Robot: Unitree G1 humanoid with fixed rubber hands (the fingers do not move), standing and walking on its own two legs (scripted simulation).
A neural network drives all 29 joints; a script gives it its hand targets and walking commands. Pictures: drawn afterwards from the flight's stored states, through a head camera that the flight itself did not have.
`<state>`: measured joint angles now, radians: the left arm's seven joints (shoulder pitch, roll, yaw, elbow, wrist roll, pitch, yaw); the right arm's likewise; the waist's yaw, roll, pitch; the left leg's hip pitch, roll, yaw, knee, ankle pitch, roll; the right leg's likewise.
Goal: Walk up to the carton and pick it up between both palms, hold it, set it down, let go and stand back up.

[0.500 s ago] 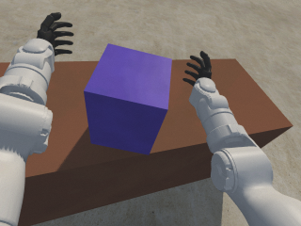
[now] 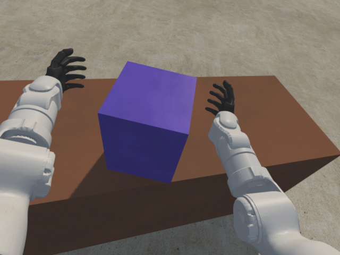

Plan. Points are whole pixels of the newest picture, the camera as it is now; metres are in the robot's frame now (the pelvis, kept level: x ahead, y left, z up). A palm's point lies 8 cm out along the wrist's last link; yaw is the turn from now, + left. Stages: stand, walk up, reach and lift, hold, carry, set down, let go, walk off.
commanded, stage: set down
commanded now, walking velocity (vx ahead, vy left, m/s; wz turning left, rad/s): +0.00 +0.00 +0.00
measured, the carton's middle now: (150, 125) +0.48 -0.04 +0.01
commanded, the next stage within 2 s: none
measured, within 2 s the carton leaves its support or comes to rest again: neither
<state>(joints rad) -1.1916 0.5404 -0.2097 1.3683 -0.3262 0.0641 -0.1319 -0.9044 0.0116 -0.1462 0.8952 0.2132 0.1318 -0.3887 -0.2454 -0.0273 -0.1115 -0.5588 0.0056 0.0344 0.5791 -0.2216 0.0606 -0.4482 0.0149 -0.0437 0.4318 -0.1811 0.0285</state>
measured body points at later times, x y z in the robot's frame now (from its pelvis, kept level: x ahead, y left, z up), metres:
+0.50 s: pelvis -0.01 +0.01 +0.00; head +0.03 +0.06 +0.44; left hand +0.47 +0.19 +0.09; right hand +0.37 -0.19 +0.09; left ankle +0.03 +0.07 -0.73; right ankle +0.01 -0.14 -0.73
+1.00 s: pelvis -0.01 +0.01 +0.00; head +0.02 +0.06 +0.44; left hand +0.42 +0.21 +0.05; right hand +0.33 -0.17 +0.05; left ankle +0.03 +0.07 -0.73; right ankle +0.01 -0.14 -0.73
